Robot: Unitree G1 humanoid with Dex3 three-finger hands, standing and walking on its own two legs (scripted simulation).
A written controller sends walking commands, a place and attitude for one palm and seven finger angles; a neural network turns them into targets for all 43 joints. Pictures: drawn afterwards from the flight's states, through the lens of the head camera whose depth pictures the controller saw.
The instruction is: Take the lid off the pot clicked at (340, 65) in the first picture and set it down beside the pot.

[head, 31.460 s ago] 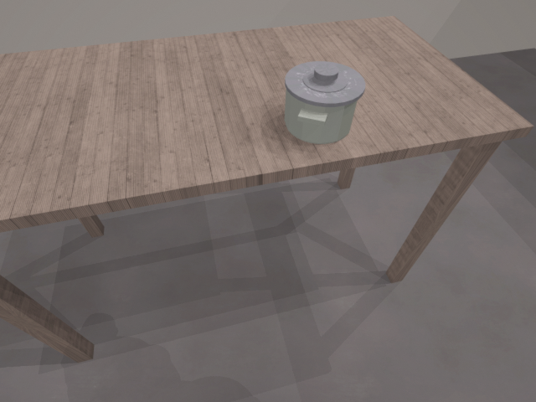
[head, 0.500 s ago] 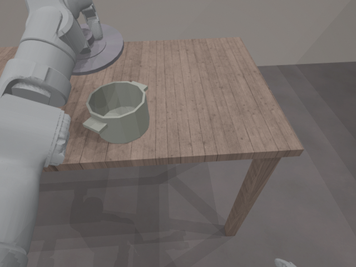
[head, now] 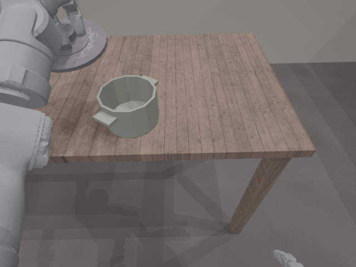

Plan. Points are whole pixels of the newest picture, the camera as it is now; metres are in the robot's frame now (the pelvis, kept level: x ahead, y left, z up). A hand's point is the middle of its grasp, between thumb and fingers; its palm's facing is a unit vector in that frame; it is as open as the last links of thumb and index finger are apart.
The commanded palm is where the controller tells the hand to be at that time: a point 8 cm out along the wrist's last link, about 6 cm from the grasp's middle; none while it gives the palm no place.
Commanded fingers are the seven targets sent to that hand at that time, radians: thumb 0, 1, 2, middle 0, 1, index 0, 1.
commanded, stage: move the lid sideways beside the pot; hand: left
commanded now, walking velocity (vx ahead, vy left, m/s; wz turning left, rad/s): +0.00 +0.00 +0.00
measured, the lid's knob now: (63, 33) +0.50 +0.22 +0.28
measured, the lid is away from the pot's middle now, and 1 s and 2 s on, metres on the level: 0.10 0.22 0.23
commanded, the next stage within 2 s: lower the lid onto the table in 1.46 s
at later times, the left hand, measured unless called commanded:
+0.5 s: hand (23, 35) +0.46 +0.27 +0.30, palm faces -0.17 -0.13 -0.98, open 7.3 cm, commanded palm +0.46 +0.27 +0.37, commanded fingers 0.00 0.57 1.05 -0.79 -1.16 -0.91 -1.11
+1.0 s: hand out of the picture +0.47 +0.32 +0.30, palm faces -0.16 -0.16 -0.97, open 7.3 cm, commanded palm +0.46 +0.32 +0.37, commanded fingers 0.00 0.57 1.05 -0.79 -1.16 -0.91 -1.11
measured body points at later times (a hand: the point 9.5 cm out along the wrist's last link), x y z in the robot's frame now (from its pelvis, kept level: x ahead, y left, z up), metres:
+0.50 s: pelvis -0.01 +0.00 +0.00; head +0.02 +0.00 +0.45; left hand +0.46 +0.27 +0.35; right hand +0.08 -0.27 -0.12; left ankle +0.06 +0.07 -0.73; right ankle -0.05 -0.12 -0.73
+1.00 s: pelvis +0.01 +0.01 +0.00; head +0.05 +0.00 +0.45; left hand +0.47 +0.32 +0.35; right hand +0.08 -0.27 -0.12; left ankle +0.06 +0.07 -0.73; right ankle -0.05 -0.12 -0.73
